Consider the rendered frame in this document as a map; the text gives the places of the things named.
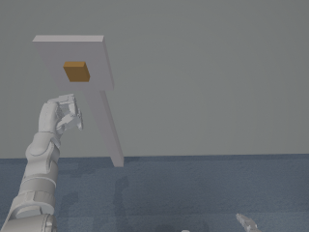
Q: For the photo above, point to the left robot forearm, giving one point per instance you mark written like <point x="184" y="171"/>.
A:
<point x="37" y="188"/>

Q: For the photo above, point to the button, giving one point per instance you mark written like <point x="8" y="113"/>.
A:
<point x="77" y="71"/>

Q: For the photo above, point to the robot left upper arm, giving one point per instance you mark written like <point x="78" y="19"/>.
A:
<point x="38" y="223"/>

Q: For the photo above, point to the robot right hand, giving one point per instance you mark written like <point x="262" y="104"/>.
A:
<point x="248" y="223"/>

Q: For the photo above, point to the panel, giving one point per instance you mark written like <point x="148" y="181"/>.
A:
<point x="55" y="50"/>

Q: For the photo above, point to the robot left hand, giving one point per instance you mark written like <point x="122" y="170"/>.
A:
<point x="52" y="119"/>

